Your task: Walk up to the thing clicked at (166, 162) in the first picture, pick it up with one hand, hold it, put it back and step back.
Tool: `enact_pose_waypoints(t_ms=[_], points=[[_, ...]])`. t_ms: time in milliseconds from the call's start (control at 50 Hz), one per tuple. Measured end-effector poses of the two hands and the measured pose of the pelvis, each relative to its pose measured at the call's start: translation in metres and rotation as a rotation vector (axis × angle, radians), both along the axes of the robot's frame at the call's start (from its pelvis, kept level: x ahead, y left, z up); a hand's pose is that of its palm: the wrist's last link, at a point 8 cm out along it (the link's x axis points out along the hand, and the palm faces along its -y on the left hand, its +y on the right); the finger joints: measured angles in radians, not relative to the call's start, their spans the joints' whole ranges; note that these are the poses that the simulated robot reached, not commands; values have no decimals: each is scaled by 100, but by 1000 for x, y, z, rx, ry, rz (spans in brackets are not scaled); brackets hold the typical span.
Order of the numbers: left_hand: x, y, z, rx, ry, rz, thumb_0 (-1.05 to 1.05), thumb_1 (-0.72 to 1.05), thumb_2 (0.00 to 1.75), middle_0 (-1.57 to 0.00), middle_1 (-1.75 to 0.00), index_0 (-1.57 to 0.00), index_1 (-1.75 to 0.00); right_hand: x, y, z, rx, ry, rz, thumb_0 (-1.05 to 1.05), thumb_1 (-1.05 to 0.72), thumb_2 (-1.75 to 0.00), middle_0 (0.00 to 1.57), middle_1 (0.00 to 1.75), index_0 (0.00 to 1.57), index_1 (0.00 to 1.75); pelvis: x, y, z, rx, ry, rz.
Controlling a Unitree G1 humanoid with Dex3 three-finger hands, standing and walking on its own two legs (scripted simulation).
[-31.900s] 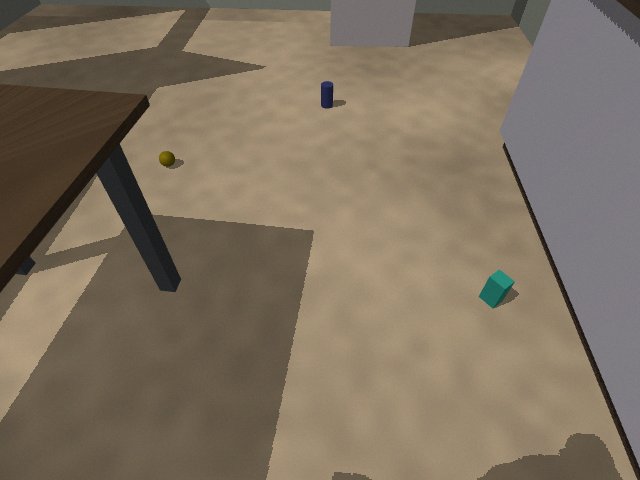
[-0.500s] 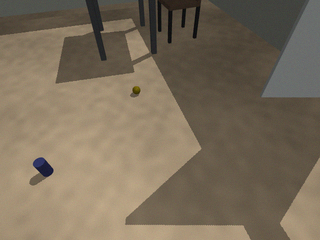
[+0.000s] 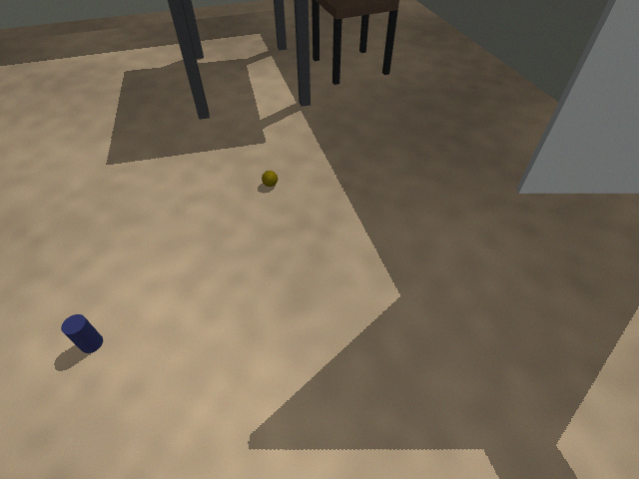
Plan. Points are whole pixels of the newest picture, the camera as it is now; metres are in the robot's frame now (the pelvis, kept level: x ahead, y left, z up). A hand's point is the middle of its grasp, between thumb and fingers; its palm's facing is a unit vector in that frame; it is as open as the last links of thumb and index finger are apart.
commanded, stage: stand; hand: left
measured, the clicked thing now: (269, 178) +1.52 +0.30 -0.74
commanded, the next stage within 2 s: walk up in 0.42 s
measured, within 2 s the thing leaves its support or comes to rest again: neither
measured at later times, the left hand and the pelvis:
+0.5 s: hand out of the picture +0.07 +0.27 -0.15, palm faces +0.05 -0.94 -0.34, open 7.4 cm; pelvis +0.01 +0.01 +0.00, yaw +2 degrees
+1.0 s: hand (96, 427) +0.22 +0.35 -0.15, palm faces -0.04 -0.94 -0.33, open 7.4 cm; pelvis +0.16 +0.07 -0.01, yaw +0 degrees
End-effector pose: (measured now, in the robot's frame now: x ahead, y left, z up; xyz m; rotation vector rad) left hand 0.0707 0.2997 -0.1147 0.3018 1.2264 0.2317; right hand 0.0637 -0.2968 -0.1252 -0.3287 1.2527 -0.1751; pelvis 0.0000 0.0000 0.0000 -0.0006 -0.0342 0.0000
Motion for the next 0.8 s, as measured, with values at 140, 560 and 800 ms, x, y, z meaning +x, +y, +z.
enact_pose_waypoints(t_ms=[140, 560, 800], points=[[1, 3, 0, 0, -3, 0, 0, 90, 90, -21, -30, -21, -30, 6, 3, 1, 2, -14, 7, 1, -91, -90, 20, 30, 20, 30, 1, 2, 0, 0, 1, -1], [-16, 31, 7, 0, -65, 55, 0, 90, 90, -21, -30, -21, -30, 26, 1, 11, -10, -10, 64, 1, -91, -90, 21, 30, 21, 30, 13, 14, 0, 4, 11, 47], [17, 115, -23, 33, 56, 46, 1, 90, 90, -21, -30, -20, -30, 88, 25, 27, -120, -158, 23, 1, -91, -90, 20, 30, 20, 30, 81, 71, -24, 15, -9, 37]])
